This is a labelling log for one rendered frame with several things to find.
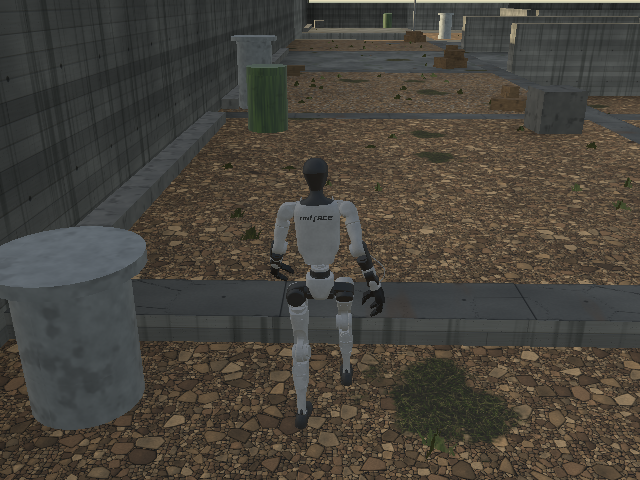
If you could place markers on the robot right forearm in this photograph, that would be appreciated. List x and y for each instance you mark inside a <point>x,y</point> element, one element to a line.
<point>368,270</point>

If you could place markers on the robot left forearm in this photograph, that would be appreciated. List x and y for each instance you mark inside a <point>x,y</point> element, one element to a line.
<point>275,259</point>

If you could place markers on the robot left upper arm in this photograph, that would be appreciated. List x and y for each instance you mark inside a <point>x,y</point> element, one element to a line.
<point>285,213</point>

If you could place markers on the robot left hand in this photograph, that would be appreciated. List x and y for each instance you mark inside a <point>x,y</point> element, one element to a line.
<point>278,275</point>

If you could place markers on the robot right upper arm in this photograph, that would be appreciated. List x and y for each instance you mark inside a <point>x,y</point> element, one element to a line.
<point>348,210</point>

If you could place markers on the robot right hand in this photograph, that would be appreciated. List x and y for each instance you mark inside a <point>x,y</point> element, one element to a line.
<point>379,300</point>

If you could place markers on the right robot shin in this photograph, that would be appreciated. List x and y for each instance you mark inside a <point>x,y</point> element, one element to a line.
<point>346,344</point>

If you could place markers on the humanoid robot torso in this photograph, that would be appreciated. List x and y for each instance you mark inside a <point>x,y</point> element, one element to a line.
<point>318,239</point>

